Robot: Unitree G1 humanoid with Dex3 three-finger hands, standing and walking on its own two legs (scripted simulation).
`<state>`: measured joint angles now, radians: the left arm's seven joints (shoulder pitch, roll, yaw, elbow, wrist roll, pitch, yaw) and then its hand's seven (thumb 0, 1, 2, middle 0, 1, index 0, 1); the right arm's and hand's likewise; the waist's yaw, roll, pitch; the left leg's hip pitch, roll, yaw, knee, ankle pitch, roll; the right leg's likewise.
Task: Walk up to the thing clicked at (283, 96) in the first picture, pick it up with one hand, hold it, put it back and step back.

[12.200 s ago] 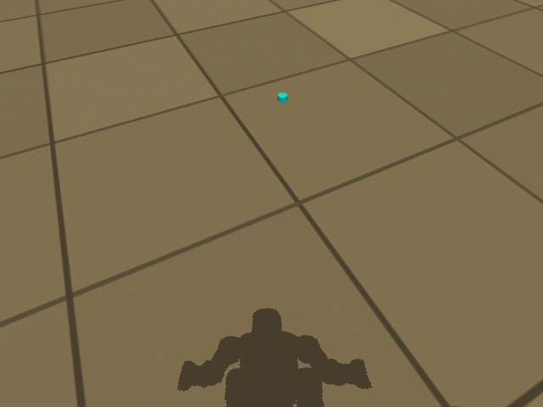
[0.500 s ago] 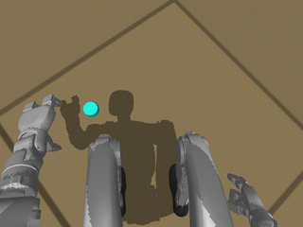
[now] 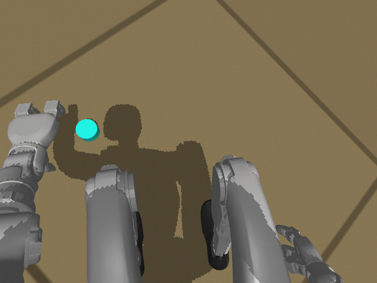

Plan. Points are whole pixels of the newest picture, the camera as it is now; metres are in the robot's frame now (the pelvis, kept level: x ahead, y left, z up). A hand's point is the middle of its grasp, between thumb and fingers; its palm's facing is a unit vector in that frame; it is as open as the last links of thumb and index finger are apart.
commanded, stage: rise first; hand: left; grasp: from above
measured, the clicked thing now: (88, 130) +0.47 +0.27 -0.34
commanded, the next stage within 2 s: none
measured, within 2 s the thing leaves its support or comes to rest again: neither
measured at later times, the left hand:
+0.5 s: hand (57, 138) +0.41 +0.30 -0.21, palm faces -0.46 -0.08 -0.89, open 14.1 cm
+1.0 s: hand (60, 136) +0.42 +0.30 -0.22, palm faces -0.46 -0.09 -0.88, open 14.0 cm
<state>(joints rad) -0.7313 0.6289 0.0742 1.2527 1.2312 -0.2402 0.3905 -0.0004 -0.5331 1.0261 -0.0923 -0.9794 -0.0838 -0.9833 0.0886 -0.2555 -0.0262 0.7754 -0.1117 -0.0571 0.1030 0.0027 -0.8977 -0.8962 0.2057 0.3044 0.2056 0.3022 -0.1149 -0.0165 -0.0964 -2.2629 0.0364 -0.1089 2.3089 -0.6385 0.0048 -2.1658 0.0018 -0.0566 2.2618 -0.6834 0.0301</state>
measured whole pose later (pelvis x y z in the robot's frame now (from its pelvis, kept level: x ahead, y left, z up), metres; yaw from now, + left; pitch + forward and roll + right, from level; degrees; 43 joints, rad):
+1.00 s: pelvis +0.01 +0.00 -0.04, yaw -2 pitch +32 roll -7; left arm -0.82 0.72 0.14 1.43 1.26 -0.25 0.47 0.00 -0.51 0.99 -0.09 -1.03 -0.10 -1.02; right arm 0.09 -0.26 0.04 0.79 -0.18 -0.08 0.15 0.00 -0.90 -0.89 0.21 0.30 0.20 0.30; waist -0.18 -0.04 -0.03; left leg -2.34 0.04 -0.16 2.45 -0.68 -0.01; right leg -2.25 0.02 -0.09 2.38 -0.70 0.03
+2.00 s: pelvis +0.01 +0.00 -0.04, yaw -3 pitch +31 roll -8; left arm -0.85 0.74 0.12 1.45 1.27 -0.26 0.45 0.00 -0.43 0.93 -0.17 -0.97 -0.18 -0.96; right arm 0.10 -0.27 0.07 0.78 -0.18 -0.08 0.16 0.00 -0.91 -0.89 0.20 0.30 0.20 0.30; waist -0.19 -0.04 -0.04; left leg -2.35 0.04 -0.17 2.45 -0.66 -0.01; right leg -2.24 0.03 -0.10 2.37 -0.69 0.03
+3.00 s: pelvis +0.00 +0.00 -0.04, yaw -4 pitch +32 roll -8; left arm -0.98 0.72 0.13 1.62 1.23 -0.11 0.54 0.00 -0.50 0.97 -0.09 -1.02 -0.10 -1.01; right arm 0.12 -0.29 0.12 0.77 -0.20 -0.13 0.21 0.00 -0.90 -0.89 0.20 0.30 0.20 0.30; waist -0.28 -0.01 0.00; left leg -2.37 0.05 -0.17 2.46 -0.66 -0.01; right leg -2.28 0.05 -0.10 2.38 -0.67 0.03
